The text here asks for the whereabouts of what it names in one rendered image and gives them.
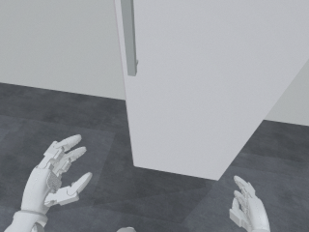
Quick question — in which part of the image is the robot right hand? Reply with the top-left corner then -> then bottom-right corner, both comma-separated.
229,175 -> 270,232

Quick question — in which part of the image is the robot left hand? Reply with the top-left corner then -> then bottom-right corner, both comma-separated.
20,134 -> 93,215

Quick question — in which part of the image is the handle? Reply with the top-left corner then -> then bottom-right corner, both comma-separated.
121,0 -> 138,76

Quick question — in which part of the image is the robot left forearm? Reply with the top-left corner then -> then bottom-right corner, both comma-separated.
4,210 -> 48,232

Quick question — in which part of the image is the fridge door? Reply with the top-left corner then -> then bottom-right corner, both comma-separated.
115,0 -> 309,181

